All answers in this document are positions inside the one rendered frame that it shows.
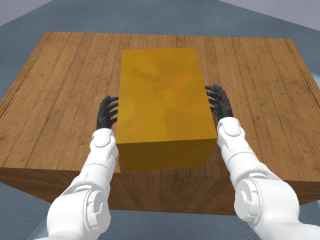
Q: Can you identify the carton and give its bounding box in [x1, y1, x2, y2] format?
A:
[115, 47, 218, 172]

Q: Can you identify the left robot hand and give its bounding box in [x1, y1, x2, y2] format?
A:
[96, 95, 119, 130]

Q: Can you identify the robot right upper arm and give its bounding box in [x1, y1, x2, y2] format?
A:
[234, 177, 320, 240]

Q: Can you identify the right robot hand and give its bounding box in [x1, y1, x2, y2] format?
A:
[205, 84, 234, 122]

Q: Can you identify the pedestal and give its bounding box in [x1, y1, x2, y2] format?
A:
[0, 31, 320, 216]

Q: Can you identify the robot left forearm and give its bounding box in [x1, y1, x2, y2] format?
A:
[46, 128, 119, 233]

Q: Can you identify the robot right forearm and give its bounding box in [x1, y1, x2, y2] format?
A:
[217, 117, 300, 216]

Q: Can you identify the robot left upper arm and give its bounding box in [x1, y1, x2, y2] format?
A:
[34, 189, 111, 240]

